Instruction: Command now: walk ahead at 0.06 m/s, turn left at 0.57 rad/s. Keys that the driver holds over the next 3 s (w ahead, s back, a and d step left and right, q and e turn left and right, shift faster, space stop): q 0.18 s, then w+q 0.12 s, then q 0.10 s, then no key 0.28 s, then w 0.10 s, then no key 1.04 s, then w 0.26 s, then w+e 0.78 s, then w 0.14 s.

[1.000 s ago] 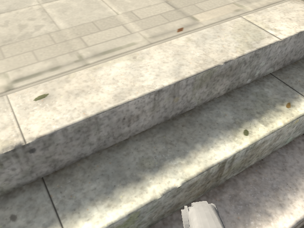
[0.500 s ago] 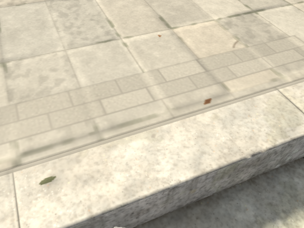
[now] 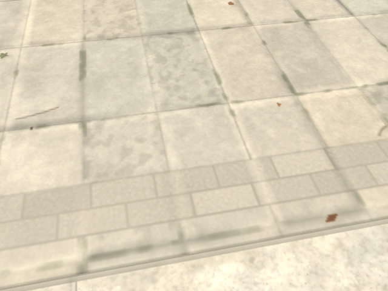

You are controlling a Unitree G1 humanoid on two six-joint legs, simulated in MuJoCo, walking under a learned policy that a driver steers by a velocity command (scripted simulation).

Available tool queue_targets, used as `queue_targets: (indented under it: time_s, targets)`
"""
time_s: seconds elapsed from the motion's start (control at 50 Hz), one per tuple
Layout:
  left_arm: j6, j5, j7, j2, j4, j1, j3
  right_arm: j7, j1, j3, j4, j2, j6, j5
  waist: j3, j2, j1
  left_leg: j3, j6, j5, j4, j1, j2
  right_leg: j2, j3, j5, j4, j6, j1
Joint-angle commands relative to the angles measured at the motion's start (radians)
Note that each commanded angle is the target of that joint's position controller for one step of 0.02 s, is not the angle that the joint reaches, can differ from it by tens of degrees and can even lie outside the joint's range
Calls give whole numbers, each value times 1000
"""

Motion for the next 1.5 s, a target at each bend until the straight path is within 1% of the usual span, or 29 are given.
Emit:
queue_targets:
  time_s: [0.02, 0.06, 0.12, 0.14, 0.18, 0.22, 0.24, 0.26, 0.28, 0.3, 0.34, 0.38, 0.44, 0.46, 0.52, 0.56, 0.58, 0.62, 0.66, 0.68, 0.7, 0.72, 0.74, 0.78, 0.8, 0.86, 0.92, 1.0, 1.5]
  targets:
    - [11, 0, 12, 64, -75, -31, 4, 4, -163, -30, -166, -139, -38, -21, -59, 28, 51, -331, 161, 179, -382, 127, 195, -23, -145, -129, -75, 95, -22]
    - [10, 9, 15, 69, -57, 17, 18, 3, -152, -22, -195, -120, -53, -7, -35, 129, 56, -348, 156, 182, -404, 52, 199, -27, -166, -30, 12, 93, 121]
    - [15, 8, 2, 76, -120, 43, 24, -5, -281, -25, -297, -155, -66, 23, -4, 24, 101, -267, 123, 334, -394, -13, 159, -36, -210, 6, -301, 117, 378]
    - [24, 10, 7, 65, -151, 24, 22, -7, -284, -26, -307, -149, -70, 31, 6, 50, 99, -285, 119, 350, -364, 16, 167, -42, -206, -31, -453, 119, 437]
    - [34, -2, 24, 33, -194, -1, 15, -1, -188, -36, -289, -137, -79, 44, 19, 118, 58, -378, 169, 464, -302, 207, 228, -18, -201, -139, -713, 124, 423]
    - [30, -17, 27, 25, -209, 54, 18, 21, -121, -49, -265, -137, -49, 49, 11, 115, 67, -458, 224, 365, -244, 334, 243, 15, -249, -74, -1042, 89, 484]
    - [14, -12, 31, 49, -202, 92, 35, 36, -33, -52, -234, -127, -33, 31, -7, 100, 61, -477, 217, 234, -199, 274, 210, 6, -234, -87, -1068, 49, 624]
    - [-10, -2, 41, 114, -181, 178, 57, 42, 7, -43, -220, -66, -25, 20, -39, -48, 69, -402, 123, 8, 30, 64, 108, -145, -39, -5, -1079, -118, 798]
    - [-23, 7, 42, 215, -203, 194, 84, 50, 33, -28, -262, -23, -28, -2, -74, -322, 69, -206, -32, -247, 278, -391, -66, -396, 461, 17, -1227, -449, 1091]
    - [-33, 42, 43, 179, -177, 202, 86, 51, -65, -47, -236, -114, -28, -4, -64, -132, 121, -230, -56, -186, 668, -526, 5, -476, 647, -243, -1316, -470, 1046]
    - [-26, 23, 22, 58, -194, 15, 39, 16, -75, -52, -190, -143, -5, 19, 28, -32, 43, -216, -56, 88, 1054, -512, 54, -346, 332, -291, -1286, -308, 753]
    - [-4, -2, 20, -38, -191, 31, -3, -1, -126, -41, -209, -122, 5, 7, 6, 64, 59, -189, -64, 168, 954, -489, 73, -246, 67, -140, -1274, -238, 719]
    - [6, 9, 12, -5, -163, 160, 1, 9, -198, -27, -194, -107, -3, 7, -13, -33, 112, -126, -89, 133, 882, -502, 86, -212, -76, 75, -1262, -260, 791]
    - [2, 8, -5, 18, -155, 154, 7, 22, -150, -30, -154, -104, -9, 7, -19, -126, 88, -60, -92, 140, 1056, -423, 84, -211, -109, 340, -1258, -291, 723]
    - [-6, 5, -47, -16, -140, 122, -23, 36, -135, -36, -130, -113, -27, 17, -32, -44, 57, -75, -101, 115, 998, -366, 112, -220, -212, 617, -1209, -263, 759]
    - [-11, -7, -55, -16, -159, 23, -35, 52, -107, -33, -113, -96, -23, 1, -33, -3, 3, -11, -132, 179, 675, -179, 189, -176, -312, 577, -1188, -192, 699]
    - [-14, -18, -56, 13, -169, -59, -33, 72, -97, -14, -130, -52, -12, -13, -28, 8, -45, 74, -148, 172, 413, -1, 248, -148, -374, 582, -1193, -153, 601]
    - [-24, -34, -49, 32, -116, 3, -13, 92, -160, 9, -159, 7, 10, 5, 19, -36, -8, 130, -194, 83, 28, 182, 232, -163, -335, 594, -1139, -165, 565]
    - [-23, -60, -81, 35, -28, 152, 8, 63, -75, -1, -143, -30, -2, 30, 32, -61, -4, 175, -160, 342, -330, 252, 162, -210, -248, 648, -1041, -201, 720]
    - [-21, -58, -101, 14, -13, 164, 8, 36, -34, -8, -144, -57, -17, 37, -19, -91, 0, 137, -109, 460, -384, 311, 164, -218, -241, 678, -992, -176, 778]
    - [-17, -35, -91, -37, -4, 379, 9, 16, -106, -28, -182, -177, -23, 44, -170, 29, 161, 16, 64, 858, -228, 436, 242, -147, -315, 505, -938, -93, 815]
    - [-23, -33, -74, -53, 36, 458, -6, 29, -174, -26, -202, -146, -27, 45, -195, 38, 183, -27, 157, 800, -209, 454, 291, -122, -316, 316, -956, -50, 794]
    - [-16, -17, -54, 36, 16, 320, 19, 30, -145, -44, -186, -141, -12, 29, -84, 57, 114, -23, 165, 521, -258, 335, 280, -72, -370, 127, -943, -58, 773]
    - [11, 2, -44, 71, -17, 170, 42, 34, -75, -54, -157, -135, 13, 15, 47, 52, 66, -79, 158, -114, -353, 269, 269, -85, -350, -224, -1016, -114, 637]
    - [17, -2, -46, 47, -22, 133, 36, 31, -76, -58, -155, -133, 20, 13, 82, 52, 53, -102, 155, -172, -369, 277, 262, -93, -337, -242, -1053, -121, 590]
    - [-3, -38, -47, -10, -29, 104, 23, 29, -120, -41, -167, -89, 10, 42, -3, 49, 67, -44, 124, 251, -305, 361, 230, -80, -349, 28, -1035, -79, 676]
    - [-13, -46, -53, 14, -6, 127, 26, 39, -77, -36, -146, -64, 12, 57, -30, 1, 42, 52, 57, 492, -194, 392, 176, -99, -334, 361, -1034, -70, 743]
    - [-4, -44, -74, 11, 24, 187, 21, 49, -65, -36, -123, -77, 28, 52, -5, -3, 45, 56, 31, 504, -225, 397, 181, -103, -341, 358, -1036, -34, 776]
    - [32, -32, -60, -63, 111, 278, 16, 63, -55, -18, -23, -39, 9, 47, 120, -2, 58, 52, 8, 333, -316, 406, 171, -95, -346, 18, -1105, 6, 727]
Next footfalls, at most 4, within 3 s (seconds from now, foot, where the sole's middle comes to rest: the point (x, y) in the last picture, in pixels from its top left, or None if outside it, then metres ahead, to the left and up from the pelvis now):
0.24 right None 0.13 -0.14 -0.73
0.68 left None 0.13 0.09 -0.73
2.44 right None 0.42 0.02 -0.55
2.92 left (104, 230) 0.65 0.27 -0.55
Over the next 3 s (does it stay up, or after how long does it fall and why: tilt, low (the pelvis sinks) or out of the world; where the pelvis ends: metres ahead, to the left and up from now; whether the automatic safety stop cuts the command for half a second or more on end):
stays up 0.54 0.16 0.21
